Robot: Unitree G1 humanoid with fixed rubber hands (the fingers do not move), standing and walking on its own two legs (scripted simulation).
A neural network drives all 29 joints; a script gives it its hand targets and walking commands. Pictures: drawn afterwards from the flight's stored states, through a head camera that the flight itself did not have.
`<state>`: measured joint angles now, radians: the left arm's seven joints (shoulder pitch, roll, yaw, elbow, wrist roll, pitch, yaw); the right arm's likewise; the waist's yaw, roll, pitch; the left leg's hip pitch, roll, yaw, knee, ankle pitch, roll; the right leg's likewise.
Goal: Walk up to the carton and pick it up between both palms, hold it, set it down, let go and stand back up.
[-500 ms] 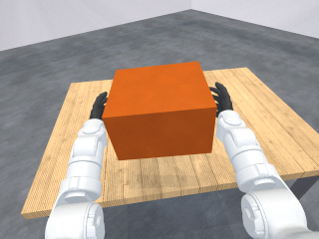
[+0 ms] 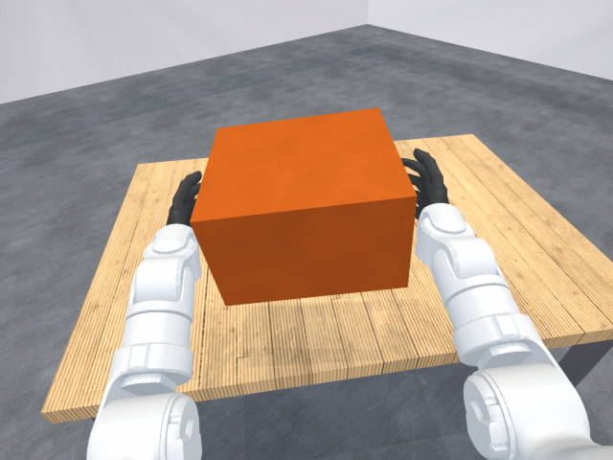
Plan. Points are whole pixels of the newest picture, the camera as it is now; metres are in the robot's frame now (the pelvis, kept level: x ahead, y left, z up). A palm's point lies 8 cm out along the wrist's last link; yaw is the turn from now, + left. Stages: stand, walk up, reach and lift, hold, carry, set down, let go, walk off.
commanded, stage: reach and lift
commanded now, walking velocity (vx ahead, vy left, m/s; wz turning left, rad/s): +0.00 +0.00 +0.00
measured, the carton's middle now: (305, 202) +0.41 +0.01 +0.18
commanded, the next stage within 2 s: hold in 0.10 s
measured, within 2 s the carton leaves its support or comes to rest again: neither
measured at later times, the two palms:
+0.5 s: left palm (179, 227) +0.37 +0.17 +0.18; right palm (433, 204) +0.37 -0.15 +0.19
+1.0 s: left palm (177, 226) +0.36 +0.17 +0.18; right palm (434, 202) +0.37 -0.15 +0.20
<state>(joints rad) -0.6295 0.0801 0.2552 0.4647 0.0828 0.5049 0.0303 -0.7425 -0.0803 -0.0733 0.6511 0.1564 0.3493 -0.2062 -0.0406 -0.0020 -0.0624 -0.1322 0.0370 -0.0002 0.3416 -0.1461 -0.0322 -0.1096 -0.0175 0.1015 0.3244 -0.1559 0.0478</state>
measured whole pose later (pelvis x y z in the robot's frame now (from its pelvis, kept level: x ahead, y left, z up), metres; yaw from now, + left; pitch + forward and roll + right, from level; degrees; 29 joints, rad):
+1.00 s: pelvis +0.00 +0.00 +0.00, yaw +0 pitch -5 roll +0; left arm -0.63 0.08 0.26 0.40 0.09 0.61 0.02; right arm -0.74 -0.08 -0.07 0.59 0.17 0.43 -0.21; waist -0.04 0.00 -0.07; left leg -0.11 0.04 0.00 0.34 -0.15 -0.03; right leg -0.09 -0.02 0.10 0.32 -0.15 0.05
